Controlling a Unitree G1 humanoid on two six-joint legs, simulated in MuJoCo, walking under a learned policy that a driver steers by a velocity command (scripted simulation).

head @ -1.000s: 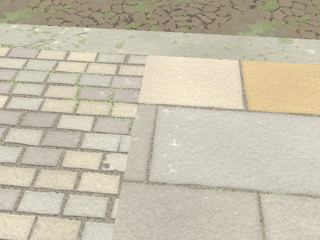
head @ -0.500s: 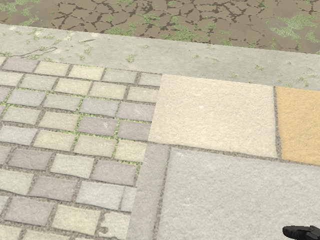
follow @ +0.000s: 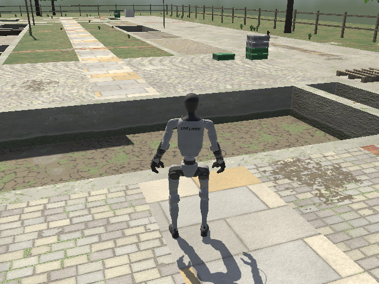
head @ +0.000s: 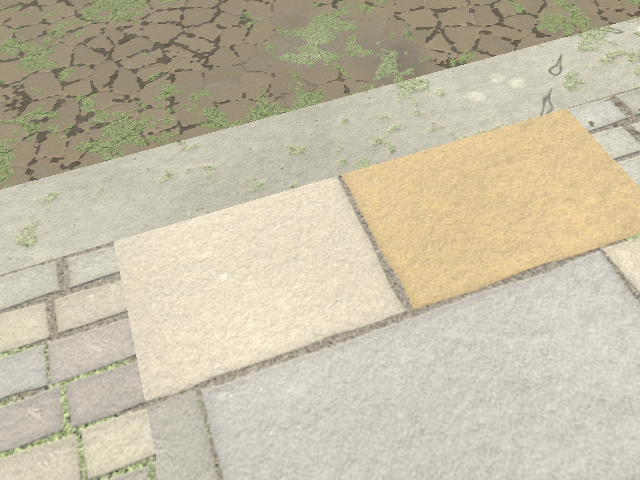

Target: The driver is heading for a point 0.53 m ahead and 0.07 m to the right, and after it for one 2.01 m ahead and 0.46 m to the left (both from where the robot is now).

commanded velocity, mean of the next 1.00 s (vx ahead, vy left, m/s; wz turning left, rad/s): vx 0.52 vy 0.00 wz -0.38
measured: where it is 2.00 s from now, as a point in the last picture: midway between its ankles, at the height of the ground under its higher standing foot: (456, 343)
